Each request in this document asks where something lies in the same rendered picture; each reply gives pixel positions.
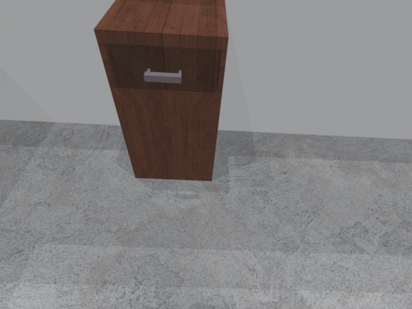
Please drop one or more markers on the cabinet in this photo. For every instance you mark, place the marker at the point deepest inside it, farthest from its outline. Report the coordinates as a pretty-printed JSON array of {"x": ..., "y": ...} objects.
[{"x": 169, "y": 134}]

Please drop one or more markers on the handle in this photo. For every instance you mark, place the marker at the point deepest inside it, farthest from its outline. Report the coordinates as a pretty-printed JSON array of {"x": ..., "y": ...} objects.
[{"x": 163, "y": 77}]

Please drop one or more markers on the drawer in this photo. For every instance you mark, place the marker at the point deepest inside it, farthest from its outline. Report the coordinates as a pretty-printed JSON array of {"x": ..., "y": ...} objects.
[{"x": 129, "y": 62}]

